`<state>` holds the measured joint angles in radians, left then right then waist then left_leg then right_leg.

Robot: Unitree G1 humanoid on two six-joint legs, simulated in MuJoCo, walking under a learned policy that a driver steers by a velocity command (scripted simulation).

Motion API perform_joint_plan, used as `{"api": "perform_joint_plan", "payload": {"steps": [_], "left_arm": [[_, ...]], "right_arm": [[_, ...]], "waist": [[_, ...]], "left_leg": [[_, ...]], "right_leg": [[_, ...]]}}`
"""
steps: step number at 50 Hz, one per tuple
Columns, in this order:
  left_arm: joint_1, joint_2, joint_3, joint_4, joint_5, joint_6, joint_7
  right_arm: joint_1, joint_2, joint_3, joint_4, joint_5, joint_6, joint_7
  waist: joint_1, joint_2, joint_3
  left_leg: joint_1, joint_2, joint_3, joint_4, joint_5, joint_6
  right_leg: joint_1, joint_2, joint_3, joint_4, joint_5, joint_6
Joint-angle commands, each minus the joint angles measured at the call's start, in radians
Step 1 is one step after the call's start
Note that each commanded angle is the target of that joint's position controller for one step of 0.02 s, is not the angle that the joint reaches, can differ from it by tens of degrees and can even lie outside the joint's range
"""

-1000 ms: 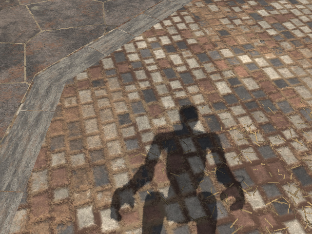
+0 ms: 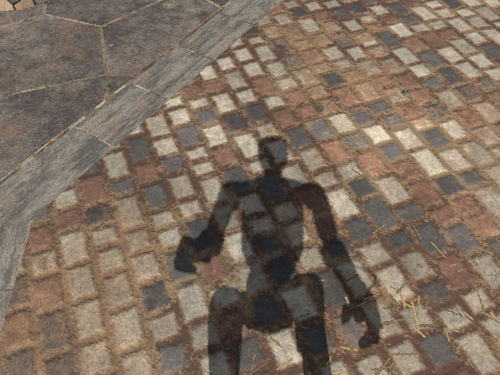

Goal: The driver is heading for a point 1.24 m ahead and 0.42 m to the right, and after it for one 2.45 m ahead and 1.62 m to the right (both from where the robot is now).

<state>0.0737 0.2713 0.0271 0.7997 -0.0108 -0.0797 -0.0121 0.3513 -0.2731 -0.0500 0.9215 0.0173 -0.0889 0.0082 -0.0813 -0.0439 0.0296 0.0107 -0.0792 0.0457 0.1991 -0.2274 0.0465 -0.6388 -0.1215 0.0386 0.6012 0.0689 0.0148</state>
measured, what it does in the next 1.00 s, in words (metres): walks ahead: right foot, then left foot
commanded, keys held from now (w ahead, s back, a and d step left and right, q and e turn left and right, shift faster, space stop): w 0.50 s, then w+e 0.50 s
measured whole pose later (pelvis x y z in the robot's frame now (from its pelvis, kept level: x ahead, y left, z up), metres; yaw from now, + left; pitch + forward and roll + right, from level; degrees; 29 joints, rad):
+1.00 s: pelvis +0.55 +0.00 +0.00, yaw -12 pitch +0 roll +2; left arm 0.17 0.29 0.08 0.79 -0.02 -0.03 -0.01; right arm 0.28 -0.27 -0.07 0.95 -0.01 -0.10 0.00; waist -0.06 -0.04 0.03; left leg -0.01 -0.03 0.21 0.22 -0.22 0.03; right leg -0.68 -0.13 0.05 0.83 -0.03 -0.01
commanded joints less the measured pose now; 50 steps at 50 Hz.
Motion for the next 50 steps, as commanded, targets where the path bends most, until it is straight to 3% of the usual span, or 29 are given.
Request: {"api": "perform_joint_plan", "payload": {"steps": [1,3,4,5,6,7,8,9,10,11,12,15,17,23,26,28,30,31,32,33,34,35,36,37,38,40,43,47,50], "left_arm": [[-0.102,0.079,0.014,-0.095,-0.005,-0.018,-0.017],[-0.074,0.103,0.022,-0.099,-0.006,-0.022,-0.025],[-0.009,0.122,0.033,-0.085,-0.006,-0.024,-0.025],[0.135,0.162,0.057,-0.04,-0.005,-0.024,-0.02],[0.317,0.234,0.081,-0.002,0.005,-0.021,-0.011],[0.387,0.325,0.103,0.024,0.011,-0.012,-0.014],[0.385,0.212,0.074,0.017,0.003,-0.013,-0.017],[0.3,0.169,0.058,0.0,0.005,-0.017,-0.016],[0.227,0.148,0.051,-0.017,0.01,-0.018,-0.014],[0.177,0.117,0.043,-0.021,0.015,-0.019,-0.017],[0.155,0.107,0.039,-0.023,0.023,-0.025,-0.016],[0.164,0.115,0.043,-0.004,0.014,-0.036,-0.018],[0.189,0.137,0.05,0.013,0.011,-0.036,-0.01],[0.271,0.16,0.055,0.061,0.001,-0.02,0.01],[0.332,0.16,0.057,0.097,-0.006,-0.006,0.012],[0.342,0.166,0.061,0.11,-0.011,0.006,0.018],[0.326,0.183,0.069,0.109,-0.013,0.015,0.024],[0.305,0.192,0.072,0.104,-0.013,0.02,0.025],[0.292,0.176,0.065,0.098,-0.008,0.023,0.025],[0.286,0.131,0.047,0.074,0.007,0.023,0.025],[0.41,0.004,0.011,0.055,0.007,0.005,0.02],[0.398,0.067,0.024,0.071,-0.018,-0.01,0.019],[0.318,0.148,0.049,0.047,-0.043,-0.016,0.019],[0.266,0.148,0.052,0.035,-0.042,-0.014,0.024],[0.24,0.135,0.056,0.029,-0.03,-0.007,0.029],[0.271,0.093,0.061,0.033,-0.023,0.02,0.028],[0.243,0.059,0.059,0.0,-0.019,0.049,0.026],[0.154,0.049,0.056,-0.042,-0.013,0.045,0.009],[0.04,0.031,0.044,-0.085,-0.01,0.039,-0.013]], "right_arm": [[0.023,-0.175,-0.039,-0.023,0.008,0.006,-0.009],[0.017,-0.187,-0.043,-0.017,0.007,0.02,-0.013],[-0.002,-0.193,-0.044,-0.02,0.005,0.028,-0.014],[-0.009,-0.176,-0.036,-0.023,-0.001,0.035,-0.015],[0.005,-0.13,-0.014,-0.047,-0.021,0.035,-0.017],[0.133,0.003,0.025,-0.058,-0.018,0.013,-0.005],[0.091,-0.093,0.006,-0.04,0.003,-0.009,-0.001],[0.0,-0.16,-0.012,-0.068,0.03,-0.024,0.003],[-0.059,-0.154,-0.01,-0.08,0.029,-0.029,-0.002],[-0.1,-0.144,-0.014,-0.085,0.009,-0.025,-0.007],[-0.08,-0.133,-0.017,-0.083,0.002,-0.017,-0.007],[-0.062,-0.083,-0.009,-0.072,-0.004,0.013,-0.009],[-0.13,-0.079,-0.007,-0.098,-0.013,0.02,-0.011],[-0.329,-0.051,0.005,-0.15,-0.009,0.006,0.005],[-0.417,-0.057,0.006,-0.182,-0.003,-0.002,0.018],[-0.442,-0.072,0.002,-0.202,-0.002,-0.012,0.028],[-0.401,-0.101,-0.008,-0.194,-0.003,-0.021,0.032],[-0.338,-0.121,-0.019,-0.178,-0.003,-0.025,0.03],[-0.202,-0.159,-0.042,-0.136,-0.004,-0.027,0.022],[-0.022,-0.22,-0.063,-0.098,-0.019,-0.026,0.011],[0.071,-0.312,-0.087,-0.076,-0.03,-0.014,0.005],[0.069,-0.219,-0.062,-0.077,-0.02,-0.011,0.007],[-0.01,-0.16,-0.044,-0.088,-0.014,-0.012,0.005],[-0.081,-0.126,-0.035,-0.098,-0.015,-0.015,0.003],[-0.137,-0.092,-0.026,-0.096,-0.018,-0.019,0.006],[-0.191,-0.07,-0.021,-0.09,-0.031,-0.028,0.008],[-0.195,-0.103,-0.035,-0.07,-0.032,-0.04,0.002],[-0.173,-0.135,-0.044,-0.052,-0.032,-0.032,-0.015],[-0.133,-0.161,-0.051,-0.043,-0.023,-0.019,-0.023]], "waist": [[0.014,0.085,0.049],[0.044,0.103,0.025],[0.086,0.113,-0.013],[0.155,0.098,-0.102],[0.216,0.012,-0.258],[0.156,-0.263,-0.376],[0.19,-0.185,-0.38],[0.182,-0.123,-0.227],[0.155,-0.048,-0.153],[0.133,0.0,-0.082],[0.098,-0.038,-0.077],[0.069,-0.021,-0.055],[0.079,-0.003,-0.02],[0.14,-0.009,0.028],[0.165,-0.006,0.053],[0.151,-0.012,0.059],[0.116,-0.028,0.033],[0.075,-0.039,-0.003],[0.009,-0.028,-0.089],[-0.062,0.024,-0.237],[-0.02,0.271,-0.385],[-0.04,0.285,-0.411],[-0.031,0.217,-0.242],[-0.004,0.167,-0.155],[0.022,0.14,-0.085],[0.074,0.168,-0.042],[0.094,0.125,-0.004],[0.074,0.096,0.021],[0.03,0.073,0.049]], "left_leg": [[-0.025,0.315,-0.137,-0.031,0.216,0.15],[0.036,0.339,-0.149,0.032,0.309,0.129],[0.044,0.325,-0.132,0.114,0.446,0.113],[0.01,0.272,-0.092,0.29,0.565,0.088],[-0.155,0.212,-0.043,0.583,0.399,0.054],[-0.576,0.021,-0.018,0.942,-0.169,-0.02],[-0.699,0.043,-0.163,1.077,-0.347,-0.01],[-0.77,0.095,-0.162,1.107,-0.275,0.008],[-0.747,0.149,-0.133,1.071,-0.183,0.011],[-0.715,0.181,-0.121,1.001,-0.12,0.008],[-0.652,0.208,-0.129,0.962,-0.075,0.003],[-0.608,0.221,-0.113,0.878,-0.028,-0.024],[-0.668,0.226,-0.108,0.776,0.048,-0.045],[-0.632,0.18,-0.058,0.43,0.322,-0.054],[-0.645,0.163,-0.062,0.354,0.311,-0.041],[-0.649,0.155,-0.081,0.308,0.256,-0.023],[-0.569,0.136,-0.078,0.279,0.194,-0.008],[-0.464,0.113,-0.057,0.262,0.17,0.005],[-0.263,0.096,-0.037,0.244,0.181,0.029],[0.038,0.216,-0.148,0.301,0.189,0.082],[0.416,0.471,-0.563,0.249,0.052,0.225],[0.395,0.503,-0.74,0.129,-0.09,0.247],[0.261,0.469,-0.592,0.101,-0.126,0.195],[0.127,0.433,-0.465,0.074,-0.085,0.162],[0.004,0.395,-0.371,0.033,-0.019,0.144],[-0.131,0.352,-0.237,-0.031,0.066,0.124],[-0.179,0.354,-0.119,-0.08,0.181,0.145],[-0.141,0.327,0.02,-0.095,0.258,0.133],[-0.094,0.333,0.086,-0.093,0.279,0.124]], "right_leg": [[0.036,0.026,-0.007,-0.07,-0.028,-0.027],[0.084,0.043,-0.016,-0.093,-0.114,-0.054],[0.179,0.069,-0.042,-0.113,-0.143,-0.074],[0.373,0.099,-0.069,-0.129,-0.143,-0.104],[0.667,-0.036,0.074,-0.093,-0.116,-0.162],[1.013,-0.259,0.557,-0.198,-0.328,-0.33],[1.018,-0.264,0.692,-0.302,-0.456,-0.327],[0.901,-0.234,0.544,-0.315,-0.427,-0.28],[0.772,-0.196,0.421,-0.329,-0.318,-0.257],[0.656,-0.152,0.329,-0.362,-0.211,-0.24],[0.589,-0.135,0.277,-0.385,-0.136,-0.236],[0.513,-0.108,0.182,-0.449,-0.037,-0.253],[0.513,-0.108,0.141,-0.477,0.004,-0.26],[0.535,-0.059,0.026,-0.505,-0.046,-0.214],[0.615,-0.095,0.042,-0.472,-0.038,-0.213],[0.677,-0.125,0.075,-0.426,0.001,-0.204],[0.705,-0.139,0.104,-0.368,0.07,-0.188],[0.694,-0.126,0.101,-0.301,0.18,-0.176],[0.647,-0.074,0.071,-0.154,0.266,-0.151],[0.476,-0.012,0.033,0.105,0.112,-0.116],[0.075,0.155,-0.036,0.479,-0.393,-0.037],[-0.042,0.149,0.087,0.64,-0.661,-0.035],[-0.113,0.094,0.097,0.687,-0.599,-0.047],[-0.099,0.042,0.07,0.665,-0.51,-0.051],[-0.065,0.014,0.064,0.615,-0.446,-0.048],[0.036,-0.022,0.069,0.561,-0.371,-0.045],[0.006,-0.037,0.067,0.507,-0.294,-0.031],[-0.025,-0.028,0.042,0.29,-0.096,-0.022],[-0.015,-0.013,-0.023,0.147,-0.027,-0.031]]}}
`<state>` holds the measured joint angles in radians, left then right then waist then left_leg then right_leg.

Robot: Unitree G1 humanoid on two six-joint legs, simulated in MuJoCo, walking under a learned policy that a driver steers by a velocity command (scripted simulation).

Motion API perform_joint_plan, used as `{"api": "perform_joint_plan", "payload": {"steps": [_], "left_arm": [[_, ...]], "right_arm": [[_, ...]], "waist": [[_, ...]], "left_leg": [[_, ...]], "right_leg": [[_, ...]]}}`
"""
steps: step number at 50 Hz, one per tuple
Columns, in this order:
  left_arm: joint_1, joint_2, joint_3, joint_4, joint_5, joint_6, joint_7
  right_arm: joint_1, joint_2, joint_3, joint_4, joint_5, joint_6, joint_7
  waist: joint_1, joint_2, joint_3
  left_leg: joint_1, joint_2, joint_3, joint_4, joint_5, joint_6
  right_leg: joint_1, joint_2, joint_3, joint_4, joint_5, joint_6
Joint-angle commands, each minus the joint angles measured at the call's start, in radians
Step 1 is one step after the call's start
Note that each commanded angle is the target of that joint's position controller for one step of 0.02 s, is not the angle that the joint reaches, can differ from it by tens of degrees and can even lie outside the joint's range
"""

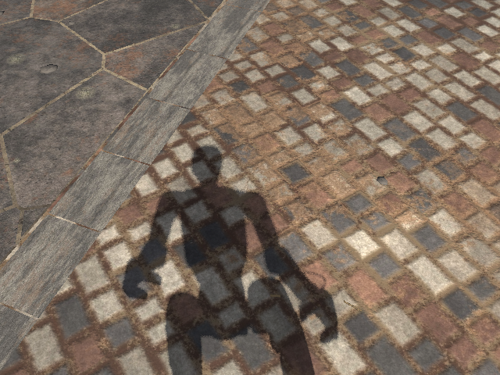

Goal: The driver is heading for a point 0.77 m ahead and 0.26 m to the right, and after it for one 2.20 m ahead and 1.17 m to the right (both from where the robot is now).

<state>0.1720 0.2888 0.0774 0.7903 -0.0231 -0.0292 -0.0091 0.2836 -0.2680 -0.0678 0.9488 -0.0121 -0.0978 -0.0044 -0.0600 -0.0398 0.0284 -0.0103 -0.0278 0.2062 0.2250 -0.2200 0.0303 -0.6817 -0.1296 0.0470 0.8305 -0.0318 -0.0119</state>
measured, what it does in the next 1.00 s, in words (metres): walks ahead, turning right: right foot, then left foot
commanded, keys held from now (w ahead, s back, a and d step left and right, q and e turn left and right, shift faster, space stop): w+e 1.00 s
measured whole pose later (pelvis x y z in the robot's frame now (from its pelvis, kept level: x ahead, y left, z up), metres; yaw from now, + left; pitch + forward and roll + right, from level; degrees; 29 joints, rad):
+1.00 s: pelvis +0.54 -0.11 +0.00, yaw -35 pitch +1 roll +2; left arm 0.19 0.31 0.08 0.64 -0.02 -0.02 -0.01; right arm 0.30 -0.28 -0.07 0.88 -0.01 -0.09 0.01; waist -0.07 -0.05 0.03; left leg -0.06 -0.02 0.15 0.26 -0.22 0.02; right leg -0.70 -0.11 0.06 0.92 -0.11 0.00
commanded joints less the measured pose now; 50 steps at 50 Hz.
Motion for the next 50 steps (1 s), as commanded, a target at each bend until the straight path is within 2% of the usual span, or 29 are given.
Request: {"api": "perform_joint_plan", "payload": {"steps": [1,4,6,7,8,9,10,11,12,13,14,15,16,18,20,25,30,32,33,34,35,36,37,38,39,41,43,46,50], "left_arm": [[-0.09,0.013,-0.009,-0.092,0.003,-0.011,-0.022],[-0.153,0.023,-0.008,-0.139,0.001,-0.008,-0.04],[-0.137,0.048,0.003,-0.158,0.001,-0.003,-0.048],[-0.094,0.07,0.015,-0.156,0.002,0.001,-0.048],[0.006,0.103,0.036,-0.136,-0.001,0.003,-0.046],[0.173,0.158,0.069,-0.092,-0.004,0.006,-0.035],[0.297,0.256,0.101,-0.065,-0.007,0.017,-0.01],[0.221,0.321,0.1,-0.103,-0.005,0.003,-0.013],[0.239,0.229,0.071,-0.115,0.003,-0.014,-0.025],[0.21,0.181,0.057,-0.11,0.01,-0.029,-0.026],[0.148,0.153,0.048,-0.115,0.008,-0.037,-0.026],[0.086,0.12,0.038,-0.127,0.011,-0.04,-0.022],[0.055,0.105,0.029,-0.144,0.02,-0.04,-0.017],[0.059,0.126,0.033,-0.146,0.017,-0.045,-0.006],[0.089,0.153,0.041,-0.139,0.012,-0.046,0.009],[0.151,0.164,0.046,-0.117,0.005,-0.034,0.025],[0.196,0.15,0.046,-0.092,-0.001,-0.022,0.031],[0.18,0.148,0.047,-0.096,0.002,-0.014,0.035],[0.169,0.125,0.038,-0.103,0.004,-0.011,0.034],[0.163,0.072,0.017,-0.118,0.012,-0.013,0.029],[0.274,0.015,0.001,-0.138,-0.006,-0.02,0.03],[0.308,0.063,0.0,-0.149,-0.017,-0.025,0.032],[0.238,0.145,0.02,-0.14,-0.02,-0.021,0.032],[0.164,0.16,0.025,-0.152,-0.011,-0.014,0.033],[0.123,0.15,0.027,-0.163,0.002,-0.012,0.031],[0.13,0.112,0.027,-0.167,-0.004,-0.001,0.02],[0.121,0.077,0.019,-0.179,-0.006,0.009,0.017],[0.073,0.064,0.013,-0.207,-0.001,0.01,0.014],[-0.028,0.043,0.002,-0.23,-0.001,-0.003,-0.01]], "right_arm": [[-0.045,-0.174,-0.036,-0.064,0.01,-0.004,-0.011],[-0.003,-0.194,-0.045,-0.05,0.025,0.021,-0.011],[-0.016,-0.216,-0.052,-0.055,0.033,0.036,-0.013],[-0.027,-0.23,-0.057,-0.06,0.038,0.044,-0.016],[-0.04,-0.237,-0.06,-0.065,0.041,0.052,-0.018],[-0.053,-0.223,-0.053,-0.072,0.043,0.056,-0.019],[-0.024,-0.153,-0.028,-0.095,0.006,0.046,-0.016],[0.02,-0.05,0.005,-0.155,-0.001,0.011,-0.005],[-0.088,-0.147,-0.012,-0.167,0.038,-0.03,0.012],[-0.146,-0.159,-0.015,-0.19,0.065,-0.048,0.019],[-0.142,-0.146,-0.012,-0.178,0.049,-0.054,0.013],[-0.133,-0.158,-0.021,-0.164,0.024,-0.049,0.006],[-0.112,-0.161,-0.026,-0.157,0.018,-0.035,0.008],[-0.106,-0.138,-0.025,-0.163,0.004,-0.012,0.008],[-0.163,-0.115,-0.018,-0.185,-0.004,0.0,0.003],[-0.33,-0.08,0.001,-0.239,0.009,-0.008,0.015],[-0.362,-0.131,-0.011,-0.269,0.021,-0.028,0.032],[-0.298,-0.152,-0.023,-0.255,0.023,-0.039,0.033],[-0.209,-0.171,-0.036,-0.231,0.018,-0.045,0.029],[-0.079,-0.212,-0.05,-0.215,0.0,-0.05,0.022],[0.056,-0.294,-0.072,-0.194,-0.014,-0.039,0.016],[0.076,-0.255,-0.064,-0.177,0.01,-0.029,0.026],[0.024,-0.173,-0.042,-0.196,0.019,-0.023,0.024],[-0.031,-0.143,-0.031,-0.207,0.014,-0.013,0.02],[-0.073,-0.122,-0.023,-0.205,0.006,-0.008,0.019],[-0.105,-0.099,-0.015,-0.194,-0.001,-0.011,0.014],[-0.097,-0.114,-0.022,-0.178,0.006,-0.02,0.012],[-0.08,-0.15,-0.034,-0.162,0.006,-0.023,0.009],[-0.067,-0.173,-0.036,-0.151,0.011,-0.009,0.005]], "waist": [[-0.004,0.064,0.059],[-0.014,0.07,0.075],[0.018,0.097,0.044],[0.05,0.118,0.005],[0.111,0.122,-0.053],[0.199,0.095,-0.138],[0.22,-0.077,-0.222],[0.105,-0.252,-0.323],[0.18,-0.101,-0.346],[0.169,-0.067,-0.218],[0.117,0.029,-0.132],[0.082,0.032,-0.102],[0.055,0.017,-0.085],[0.04,0.018,-0.076],[0.05,0.019,-0.049],[0.116,-0.035,-0.01],[0.118,-0.064,-0.013],[0.08,-0.099,-0.028],[0.034,-0.098,-0.068],[-0.027,-0.044,-0.186],[-0.011,0.204,-0.338],[-0.002,0.353,-0.346],[-0.018,0.23,-0.212],[-0.014,0.156,-0.119],[0.005,0.123,-0.054],[0.042,0.161,-0.02],[0.046,0.157,-0.012],[0.04,0.117,-0.007],[0.004,0.103,0.016]], "left_leg": [[-0.038,0.291,-0.062,-0.111,0.281,0.138],[0.08,0.325,-0.033,-0.055,0.365,0.12],[0.125,0.332,-0.003,0.043,0.614,0.097],[0.134,0.329,0.01,0.131,0.781,0.086],[0.116,0.314,0.027,0.284,0.893,0.072],[0.013,0.273,0.05,0.507,0.843,0.037],[-0.267,0.212,0.051,0.837,0.376,-0.012],[-0.666,-0.02,-0.119,1.153,-0.367,-0.063],[-0.771,0.024,-0.301,1.204,-0.344,-0.037],[-0.821,0.068,-0.29,1.161,-0.26,-0.009],[-0.769,0.115,-0.291,1.06,-0.182,-0.003],[-0.695,0.146,-0.294,0.965,-0.136,-0.009],[-0.634,0.16,-0.297,0.927,-0.105,-0.017],[-0.593,0.151,-0.279,0.849,-0.067,-0.051],[-0.607,0.134,-0.266,0.727,0.023,-0.084],[-0.527,0.063,-0.255,0.376,0.305,-0.099],[-0.48,0.044,-0.295,0.263,0.248,-0.065],[-0.398,0.036,-0.281,0.242,0.16,-0.036],[-0.273,0.033,-0.264,0.204,0.161,-0.011],[-0.042,0.143,-0.355,0.228,0.136,0.044],[0.333,0.372,-0.736,0.191,-0.048,0.187],[0.38,0.456,-1.014,0.084,-0.277,0.226],[0.265,0.422,-0.904,0.058,-0.373,0.187],[0.133,0.385,-0.75,0.049,-0.278,0.152],[0.014,0.344,-0.642,0.024,-0.164,0.143],[-0.103,0.29,-0.492,-0.024,-0.032,0.128],[-0.124,0.285,-0.4,-0.061,0.054,0.146],[-0.09,0.299,-0.304,-0.084,0.177,0.166],[-0.059,0.266,-0.151,-0.082,0.271,0.135]], "right_leg": [[0.018,0.0,-0.044,-0.115,0.07,-0.01],[-0.011,0.019,-0.077,-0.177,-0.005,-0.037],[0.057,0.064,-0.121,-0.194,-0.098,-0.071],[0.132,0.1,-0.151,-0.19,-0.15,-0.091],[0.264,0.145,-0.175,-0.208,-0.171,-0.119],[0.511,0.188,-0.169,-0.276,-0.109,-0.158],[0.802,0.021,0.103,-0.294,-0.089,-0.223],[1.05,-0.196,0.717,-0.476,-0.295,-0.426],[1.053,-0.214,0.752,-0.567,-0.329,-0.4],[0.958,-0.182,0.599,-0.559,-0.266,-0.356],[0.804,-0.13,0.469,-0.555,-0.149,-0.316],[0.691,-0.093,0.381,-0.56,-0.049,-0.288],[0.615,-0.068,0.339,-0.582,0.009,-0.279],[0.537,-0.051,0.297,-0.609,0.103,-0.289],[0.494,-0.027,0.247,-0.624,0.124,-0.284],[0.436,0.035,0.2,-0.613,-0.041,-0.211],[0.539,-0.015,0.319,-0.5,-0.09,-0.188],[0.562,-0.021,0.361,-0.433,-0.047,-0.172],[0.547,0.02,0.347,-0.352,0.0,-0.147],[0.462,0.078,0.287,-0.134,-0.039,-0.112],[0.127,0.22,0.144,0.214,-0.314,-0.027],[-0.068,0.193,0.133,0.399,-0.578,-0.013],[-0.126,0.135,0.147,0.477,-0.496,-0.009],[-0.112,0.098,0.103,0.476,-0.421,-0.007],[-0.081,0.067,0.094,0.43,-0.362,-0.008],[0.0,0.02,0.083,0.364,-0.302,-0.012],[-0.006,0.008,0.062,0.325,-0.264,-0.003],[-0.056,-0.002,0.06,0.217,-0.158,0.014],[-0.015,0.013,-0.001,-0.01,0.032,0.009]]}}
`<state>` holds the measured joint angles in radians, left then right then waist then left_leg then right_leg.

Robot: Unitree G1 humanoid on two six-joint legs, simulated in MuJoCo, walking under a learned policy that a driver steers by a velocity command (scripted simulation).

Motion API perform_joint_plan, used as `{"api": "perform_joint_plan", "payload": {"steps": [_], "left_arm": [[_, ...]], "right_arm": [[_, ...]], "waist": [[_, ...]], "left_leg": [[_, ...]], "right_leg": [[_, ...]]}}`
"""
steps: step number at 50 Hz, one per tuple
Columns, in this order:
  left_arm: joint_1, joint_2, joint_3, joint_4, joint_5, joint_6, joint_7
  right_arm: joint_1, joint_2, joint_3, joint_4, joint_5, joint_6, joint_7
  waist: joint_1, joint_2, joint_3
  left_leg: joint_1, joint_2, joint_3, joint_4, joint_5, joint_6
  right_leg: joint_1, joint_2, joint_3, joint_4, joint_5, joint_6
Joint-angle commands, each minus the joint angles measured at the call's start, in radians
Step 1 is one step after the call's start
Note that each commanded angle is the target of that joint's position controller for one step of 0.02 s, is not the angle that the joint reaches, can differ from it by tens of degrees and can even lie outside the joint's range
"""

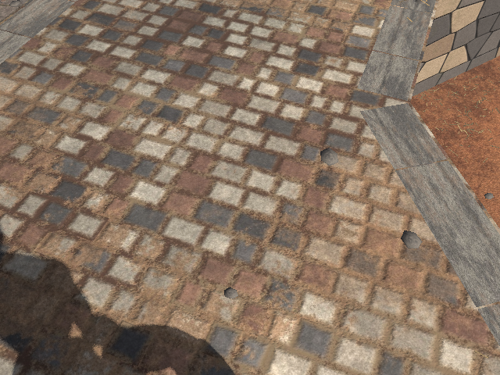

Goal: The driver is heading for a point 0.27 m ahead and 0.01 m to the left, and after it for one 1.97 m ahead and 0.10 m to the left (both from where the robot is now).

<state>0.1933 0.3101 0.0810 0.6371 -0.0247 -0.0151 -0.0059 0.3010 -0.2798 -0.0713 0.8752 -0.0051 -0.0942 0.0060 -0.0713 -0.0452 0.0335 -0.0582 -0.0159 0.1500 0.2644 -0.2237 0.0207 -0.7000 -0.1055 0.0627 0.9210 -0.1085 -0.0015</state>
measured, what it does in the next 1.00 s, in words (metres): walks ahead: right foot, then left foot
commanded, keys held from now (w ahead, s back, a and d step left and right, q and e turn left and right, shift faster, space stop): w+e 0.04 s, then e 0.12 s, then no key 0.84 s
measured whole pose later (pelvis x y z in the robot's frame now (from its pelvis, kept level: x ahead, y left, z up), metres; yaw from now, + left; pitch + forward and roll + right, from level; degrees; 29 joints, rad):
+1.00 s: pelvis +0.26 -0.02 -0.01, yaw -12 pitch -1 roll +0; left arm 0.18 0.24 0.05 0.88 0.01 0.02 0.02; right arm 0.15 -0.24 -0.02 0.91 -0.01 -0.02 -0.01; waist 0.00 0.01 0.03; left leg -0.21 0.02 0.00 0.52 -0.29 -0.01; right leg -0.21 0.02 0.04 0.51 -0.28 0.00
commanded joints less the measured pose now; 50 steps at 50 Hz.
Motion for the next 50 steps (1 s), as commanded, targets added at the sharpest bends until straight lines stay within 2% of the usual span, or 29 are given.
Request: {"api": "perform_joint_plan", "payload": {"steps": [1,2,4,6,7,8,9,10,11,12,13,14,15,16,18,20,22,26,28,29,30,31,32,33,34,36,38,44,50], "left_arm": [[-0.087,0.014,-0.006,-0.089,0.002,-0.02,-0.021],[-0.118,0.01,-0.009,-0.1,0.001,-0.02,-0.028],[-0.157,0.013,-0.007,-0.122,0.005,-0.021,-0.041],[-0.131,0.044,0.009,-0.133,0.012,-0.019,-0.051],[-0.076,0.069,0.023,-0.124,0.017,-0.017,-0.053],[0.04,0.108,0.045,-0.095,0.017,-0.015,-0.051],[0.169,0.154,0.071,-0.062,0.019,-0.012,-0.035],[0.211,0.233,0.079,-0.055,0.021,-0.002,-0.007],[0.133,0.286,0.068,-0.12,0.043,-0.014,-0.01],[0.132,0.193,0.048,-0.13,0.041,-0.013,-0.019],[0.086,0.155,0.032,-0.113,0.032,-0.018,-0.022],[0.046,0.123,0.023,-0.098,0.019,-0.02,-0.022],[0.001,0.103,0.015,-0.094,0.017,-0.018,-0.018],[-0.021,0.108,0.013,-0.093,0.031,-0.019,-0.018],[-0.055,0.119,0.016,-0.081,0.044,-0.028,-0.016],[-0.066,0.107,0.012,-0.06,0.044,-0.032,-0.008],[-0.08,0.095,0.007,-0.042,0.042,-0.025,0.002],[-0.071,0.081,-0.003,0.001,0.05,-0.009,0.005],[-0.078,0.057,-0.015,0.021,0.043,-0.003,0.001],[-0.074,0.035,-0.025,0.032,0.038,-0.002,0.0],[-0.03,0.007,-0.036,0.052,0.045,-0.006,-0.001],[0.034,0.009,-0.034,0.066,0.058,-0.011,-0.002],[0.069,-0.011,-0.035,0.071,0.053,-0.009,0.002],[0.002,0.023,-0.032,0.071,0.057,-0.002,0.007],[-0.036,0.048,-0.022,0.068,0.049,0.007,0.011],[-0.038,0.045,-0.021,0.076,0.047,0.022,0.019],[-0.033,0.035,-0.02,0.092,0.043,0.021,0.019],[-0.029,0.022,-0.015,0.149,0.033,0.018,0.026],[-0.027,0.03,-0.009,0.212,0.03,0.025,0.036]], "right_arm": [[-0.067,-0.169,-0.034,-0.072,0.006,-0.008,-0.007],[-0.049,-0.178,-0.035,-0.065,0.009,-0.003,-0.008],[-0.044,-0.194,-0.038,-0.06,0.017,0.014,-0.012],[-0.047,-0.223,-0.046,-0.062,0.031,0.031,-0.02],[-0.054,-0.237,-0.052,-0.067,0.039,0.038,-0.025],[-0.069,-0.239,-0.053,-0.075,0.047,0.044,-0.029],[-0.062,-0.209,-0.041,-0.078,0.046,0.041,-0.029],[-0.001,-0.097,-0.006,-0.102,-0.017,0.035,-0.018],[0.097,-0.078,0.021,-0.128,-0.014,0.019,-0.001],[-0.003,-0.194,-0.007,-0.108,0.016,0.016,0.005],[-0.072,-0.186,-0.005,-0.134,0.037,0.02,0.004],[-0.083,-0.159,0.0,-0.121,0.024,0.029,-0.008],[-0.076,-0.16,-0.002,-0.114,0.016,0.045,-0.018],[-0.054,-0.164,-0.006,-0.103,0.016,0.062,-0.022],[-0.001,-0.138,-0.002,-0.086,0.009,0.082,-0.032],[-0.021,-0.115,0.002,-0.088,0.001,0.089,-0.041],[-0.056,-0.095,0.01,-0.091,-0.002,0.094,-0.043],[-0.128,-0.103,0.009,-0.101,0.005,0.1,-0.038],[-0.123,-0.093,0.009,-0.099,-0.001,0.095,-0.031],[-0.108,-0.083,0.012,-0.092,-0.012,0.09,-0.026],[-0.104,-0.106,0.011,-0.096,-0.025,0.084,-0.024],[-0.121,-0.178,0.0,-0.111,-0.027,0.082,-0.028],[-0.166,-0.162,0.001,-0.094,-0.02,0.084,-0.026],[-0.192,-0.103,0.012,-0.104,-0.014,0.081,-0.018],[-0.189,-0.086,0.019,-0.099,-0.017,0.076,-0.014],[-0.172,-0.098,0.019,-0.085,-0.013,0.061,-0.011],[-0.144,-0.091,0.022,-0.067,-0.007,0.055,-0.016],[-0.145,-0.086,0.025,-0.037,-0.002,0.063,-0.025],[-0.16,-0.081,0.026,0.002,0.0,0.069,-0.022]], "waist": [[0.0,0.104,0.021],[-0.012,0.1,0.032],[-0.012,0.1,0.055],[0.021,0.134,0.017],[0.056,0.154,-0.025],[0.122,0.147,-0.086],[0.196,0.106,-0.155],[0.152,-0.137,-0.251],[0.08,-0.251,-0.467],[0.167,-0.039,-0.506],[0.146,-0.029,-0.364],[0.111,0.045,-0.259],[0.079,0.026,-0.205],[0.053,-0.003,-0.176],[0.021,-0.026,-0.185],[0.02,-0.028,-0.186],[0.032,-0.043,-0.188],[0.07,-0.069,-0.142],[0.054,-0.062,-0.119],[0.037,-0.046,-0.11],[0.046,-0.008,-0.105],[0.103,0.112,-0.096],[0.149,0.236,-0.097],[0.111,0.205,-0.066],[0.091,0.169,-0.052],[0.081,0.148,-0.048],[0.072,0.118,-0.063],[0.061,0.061,-0.083],[0.064,0.045,-0.069]], "left_leg": [[0.001,0.256,-0.071,-0.121,0.279,0.139],[0.02,0.263,-0.054,-0.118,0.283,0.134],[0.055,0.27,-0.014,-0.067,0.443,0.118],[0.103,0.275,0.016,0.045,0.716,0.092],[0.114,0.272,0.027,0.138,0.856,0.078],[0.093,0.254,0.04,0.292,0.902,0.058],[-0.022,0.211,0.057,0.499,0.779,0.015],[-0.321,0.126,0.05,0.829,-0.019,-0.038],[-0.58,-0.019,-0.118,1.159,-0.522,-0.076],[-0.58,0.043,-0.244,1.181,-0.426,-0.067],[-0.619,0.08,-0.22,1.123,-0.354,-0.055],[-0.609,0.116,-0.209,1.035,-0.295,-0.061],[-0.559,0.135,-0.21,0.969,-0.261,-0.068],[-0.468,0.133,-0.202,0.955,-0.232,-0.072],[-0.385,0.116,-0.186,0.889,-0.185,-0.092],[-0.371,0.112,-0.188,0.776,-0.142,-0.101],[-0.341,0.116,-0.193,0.653,-0.078,-0.102],[-0.271,0.1,-0.188,0.469,-0.027,-0.092],[-0.202,0.082,-0.171,0.332,0.001,-0.071],[-0.134,0.074,-0.161,0.218,0.082,-0.055],[-0.077,0.122,-0.22,0.16,0.2,-0.034],[-0.067,0.217,-0.303,0.153,0.33,0.006],[-0.188,0.222,-0.311,0.137,0.124,0.051],[-0.264,0.174,-0.291,0.112,-0.036,0.035],[-0.28,0.145,-0.26,0.113,-0.068,0.009],[-0.251,0.12,-0.232,0.135,-0.007,-0.014],[-0.208,0.112,-0.218,0.162,0.069,-0.017],[-0.154,0.099,-0.202,0.19,0.177,-0.005],[-0.144,0.086,-0.193,0.178,0.192,-0.001]], "right_leg": [[0.013,-0.004,-0.038,-0.147,0.13,-0.005],[0.019,0.001,-0.056,-0.186,0.135,-0.01],[0.044,0.024,-0.093,-0.262,0.112,-0.023],[0.123,0.073,-0.134,-0.299,0.034,-0.052],[0.201,0.11,-0.156,-0.311,-0.004,-0.072],[0.341,0.148,-0.164,-0.362,0.021,-0.1],[0.57,0.161,-0.133,-0.444,0.169,-0.14],[0.873,-0.062,0.144,-0.376,0.592,-0.212],[1.09,-0.337,0.632,-0.428,0.694,-0.457],[1.016,-0.283,0.514,-0.47,0.639,-0.408],[0.9,-0.232,0.362,-0.475,0.61,-0.359],[0.757,-0.172,0.278,-0.497,0.545,-0.306],[0.633,-0.142,0.231,-0.529,0.489,-0.285],[0.514,-0.12,0.189,-0.562,0.507,-0.275],[0.417,-0.107,0.135,-0.595,0.523,-0.288],[0.406,-0.092,0.102,-0.602,0.504,-0.279],[0.405,-0.074,0.082,-0.608,0.381,-0.26],[0.386,-0.073,0.117,-0.63,0.061,-0.239],[0.377,-0.061,0.131,-0.597,-0.054,-0.21],[0.359,-0.035,0.123,-0.573,-0.106,-0.173],[0.34,0.005,0.113,-0.537,-0.145,-0.118],[0.319,0.083,0.056,-0.463,-0.236,-0.069],[0.402,0.122,-0.008,-0.471,-0.227,-0.037],[0.468,0.112,-0.005,-0.469,-0.163,-0.023],[0.478,0.106,0.002,-0.462,-0.131,-0.032],[0.475,0.091,0.023,-0.468,-0.078,-0.048],[0.479,0.084,0.029,-0.471,-0.024,-0.051],[0.509,0.081,0.026,-0.462,0.083,-0.036],[0.54,0.076,0.025,-0.471,0.113,-0.029]]}}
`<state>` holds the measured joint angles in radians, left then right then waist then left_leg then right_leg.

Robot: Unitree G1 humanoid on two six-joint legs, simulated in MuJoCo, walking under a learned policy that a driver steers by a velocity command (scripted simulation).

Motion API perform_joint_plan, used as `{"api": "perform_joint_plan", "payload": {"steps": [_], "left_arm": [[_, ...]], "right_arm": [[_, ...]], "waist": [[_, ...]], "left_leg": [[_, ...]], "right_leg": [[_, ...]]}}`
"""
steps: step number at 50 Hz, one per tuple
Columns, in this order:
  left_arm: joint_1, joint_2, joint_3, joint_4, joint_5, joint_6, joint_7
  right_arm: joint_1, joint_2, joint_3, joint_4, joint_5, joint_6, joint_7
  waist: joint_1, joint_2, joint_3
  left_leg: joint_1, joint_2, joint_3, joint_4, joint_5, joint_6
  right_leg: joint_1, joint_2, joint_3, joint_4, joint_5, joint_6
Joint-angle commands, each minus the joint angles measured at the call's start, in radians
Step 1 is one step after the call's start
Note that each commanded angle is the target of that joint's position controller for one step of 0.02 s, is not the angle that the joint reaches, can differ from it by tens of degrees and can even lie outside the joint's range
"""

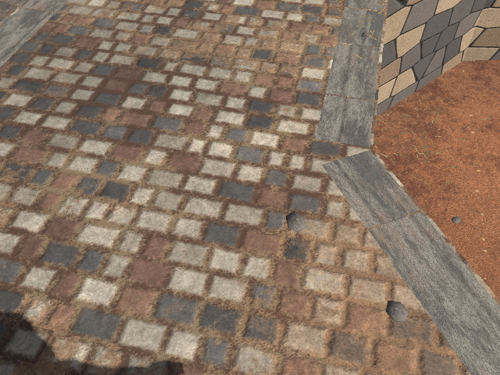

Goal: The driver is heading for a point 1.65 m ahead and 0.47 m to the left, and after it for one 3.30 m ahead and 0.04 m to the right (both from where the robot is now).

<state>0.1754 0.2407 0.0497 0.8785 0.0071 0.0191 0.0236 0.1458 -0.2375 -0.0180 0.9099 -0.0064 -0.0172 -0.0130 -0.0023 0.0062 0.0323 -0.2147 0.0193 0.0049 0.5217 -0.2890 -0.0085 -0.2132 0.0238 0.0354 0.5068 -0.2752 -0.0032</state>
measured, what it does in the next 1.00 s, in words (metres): stands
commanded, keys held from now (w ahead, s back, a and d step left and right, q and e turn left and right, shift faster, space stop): no key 1.00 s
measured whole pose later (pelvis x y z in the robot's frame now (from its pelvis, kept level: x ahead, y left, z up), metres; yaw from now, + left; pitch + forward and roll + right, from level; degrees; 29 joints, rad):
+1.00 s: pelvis +0.00 +0.01 +0.00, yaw +1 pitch -1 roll +0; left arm 0.21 0.20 0.02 1.15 0.00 0.01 0.04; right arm 0.24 -0.21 -0.01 1.08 0.00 -0.01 -0.03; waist 0.00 0.00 0.04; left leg -0.19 -0.01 0.01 0.47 -0.26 0.01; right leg -0.19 -0.01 0.04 0.46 -0.25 0.02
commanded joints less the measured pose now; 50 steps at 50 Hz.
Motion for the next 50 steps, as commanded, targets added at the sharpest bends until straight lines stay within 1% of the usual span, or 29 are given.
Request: {"api": "perform_joint_plan", "payload": {"steps": [1,7,14,25,36,50], "left_arm": [[-0.01,0.102,0.022,-0.019,-0.002,-0.008,0.008],[-0.019,0.108,0.022,0.044,-0.004,-0.007,0.015],[-0.026,0.106,0.018,0.11,-0.004,-0.008,0.018],[-0.016,0.095,0.008,0.188,-0.005,-0.011,0.019],[0.017,0.079,-0.004,0.233,-0.005,-0.014,0.022],[0.067,0.06,-0.016,0.256,-0.007,-0.017,0.025]], "right_arm": [[-0.006,-0.123,-0.027,-0.026,0.001,-0.007,-0.003],[-0.008,-0.122,-0.027,0.016,0.001,-0.002,-0.005],[0.002,-0.12,-0.025,0.058,0.0,0.002,-0.011],[0.04,-0.112,-0.018,0.103,0.0,0.004,-0.019],[0.088,-0.095,-0.011,0.13,0.002,0.004,-0.022],[0.141,-0.071,-0.006,0.147,0.004,0.003,-0.023]], "waist": [[-0.004,-0.007,-0.065],[-0.003,-0.003,-0.05],[-0.002,0.001,-0.033],[0.0,-0.003,-0.011],[0.002,-0.004,0.003],[0.003,-0.003,0.011]], "left_leg": [[0.014,0.048,-0.046,-0.082,0.257,0.028],[0.023,0.037,-0.038,-0.101,0.241,0.028],[0.024,0.028,-0.033,-0.119,0.205,0.027],[0.012,0.018,-0.03,-0.137,0.147,0.028],[0.002,0.012,-0.029,-0.145,0.119,0.032],[-0.004,0.007,-0.031,-0.145,0.126,0.038]], "right_leg": [[0.056,-0.054,0.052,-0.059,0.281,-0.026],[0.066,-0.055,0.046,-0.074,0.267,-0.021],[0.061,-0.052,0.036,-0.09,0.229,-0.016],[0.041,-0.046,0.023,-0.108,0.171,-0.009],[0.022,-0.043,0.014,-0.114,0.142,-0.004],[0.009,-0.042,0.006,-0.113,0.138,0.0]]}}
